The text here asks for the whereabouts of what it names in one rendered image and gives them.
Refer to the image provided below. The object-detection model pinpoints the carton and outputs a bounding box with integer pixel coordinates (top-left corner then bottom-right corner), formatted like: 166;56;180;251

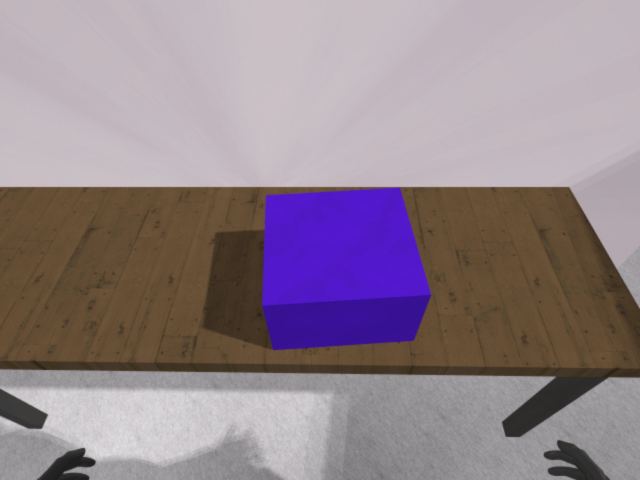
262;188;431;350

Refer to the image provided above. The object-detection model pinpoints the robot left hand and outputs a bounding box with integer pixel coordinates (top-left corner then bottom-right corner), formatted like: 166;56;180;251
37;448;96;480

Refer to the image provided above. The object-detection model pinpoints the robot right hand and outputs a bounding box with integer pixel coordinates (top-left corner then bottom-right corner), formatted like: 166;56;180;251
544;440;610;480

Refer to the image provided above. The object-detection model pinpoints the table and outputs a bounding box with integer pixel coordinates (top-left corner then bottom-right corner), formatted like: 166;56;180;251
0;187;640;437

